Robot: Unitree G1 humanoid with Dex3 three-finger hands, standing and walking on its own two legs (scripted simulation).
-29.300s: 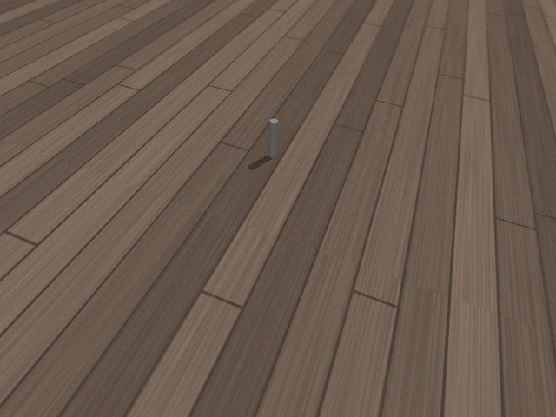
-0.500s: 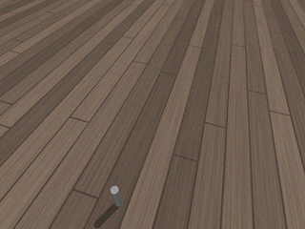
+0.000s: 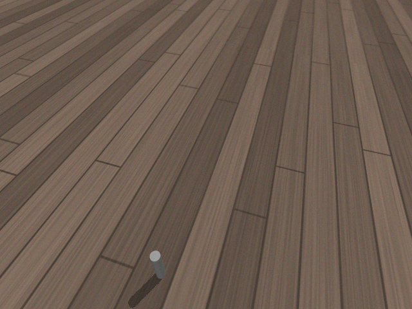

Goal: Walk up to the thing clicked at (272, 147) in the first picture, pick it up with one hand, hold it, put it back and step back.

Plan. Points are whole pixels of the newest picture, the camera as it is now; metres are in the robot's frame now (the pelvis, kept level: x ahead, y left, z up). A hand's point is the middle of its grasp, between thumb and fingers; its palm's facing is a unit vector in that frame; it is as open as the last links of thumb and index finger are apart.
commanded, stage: stand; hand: left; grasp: from the side
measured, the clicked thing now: (158, 265) +0.41 +0.20 -0.66
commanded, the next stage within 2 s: step back in 1.18 s
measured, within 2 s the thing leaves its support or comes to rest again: neither
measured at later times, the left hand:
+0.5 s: hand out of the picture +0.08 +0.24 -0.16, palm faces -0.02 -0.94 -0.34, open 7.4 cm
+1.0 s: hand out of the picture +0.09 +0.25 -0.16, palm faces -0.03 -0.94 -0.34, open 7.4 cm
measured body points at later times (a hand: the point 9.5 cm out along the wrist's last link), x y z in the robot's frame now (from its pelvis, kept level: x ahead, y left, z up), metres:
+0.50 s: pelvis +0.01 +0.00 +0.00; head +0.01 -0.01 +0.45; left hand +0.08 +0.29 -0.13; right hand +0.07 -0.30 -0.14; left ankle +0.02 +0.13 -0.74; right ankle +0.02 -0.13 -0.74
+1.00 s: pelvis +0.02 +0.00 +0.00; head +0.03 -0.01 +0.45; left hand +0.09 +0.30 -0.13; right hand +0.09 -0.30 -0.14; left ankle +0.02 +0.13 -0.74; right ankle +0.02 -0.13 -0.74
